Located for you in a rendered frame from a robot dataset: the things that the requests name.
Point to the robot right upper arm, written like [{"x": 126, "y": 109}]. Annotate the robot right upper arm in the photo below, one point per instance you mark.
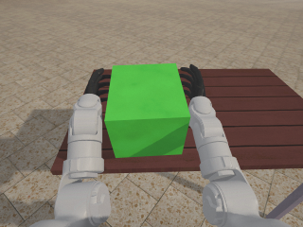
[{"x": 234, "y": 204}]

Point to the right robot forearm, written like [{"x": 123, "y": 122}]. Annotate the right robot forearm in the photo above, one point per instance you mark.
[{"x": 217, "y": 163}]

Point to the robot left upper arm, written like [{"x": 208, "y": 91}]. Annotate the robot left upper arm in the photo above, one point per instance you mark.
[{"x": 85, "y": 204}]

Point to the left robot hand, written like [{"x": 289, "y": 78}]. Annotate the left robot hand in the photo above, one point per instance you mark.
[{"x": 94, "y": 84}]

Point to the carton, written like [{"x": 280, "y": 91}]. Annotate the carton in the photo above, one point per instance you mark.
[{"x": 146, "y": 112}]

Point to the table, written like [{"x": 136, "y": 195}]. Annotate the table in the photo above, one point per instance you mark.
[{"x": 261, "y": 116}]

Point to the left robot forearm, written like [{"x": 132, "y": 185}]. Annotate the left robot forearm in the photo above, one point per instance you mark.
[{"x": 84, "y": 150}]

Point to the right robot hand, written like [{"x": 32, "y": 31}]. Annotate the right robot hand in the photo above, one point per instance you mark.
[{"x": 196, "y": 85}]

